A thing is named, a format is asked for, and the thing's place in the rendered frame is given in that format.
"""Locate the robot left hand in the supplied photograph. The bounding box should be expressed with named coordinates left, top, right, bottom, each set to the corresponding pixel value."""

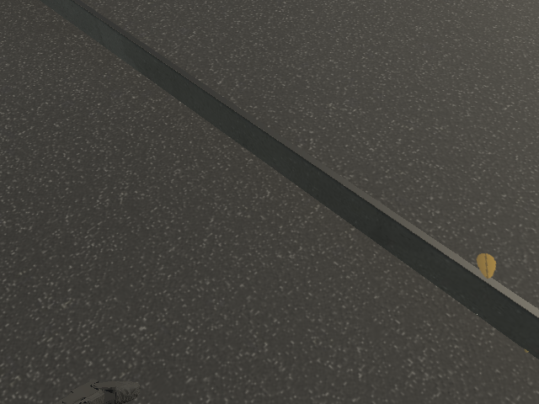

left=54, top=380, right=141, bottom=404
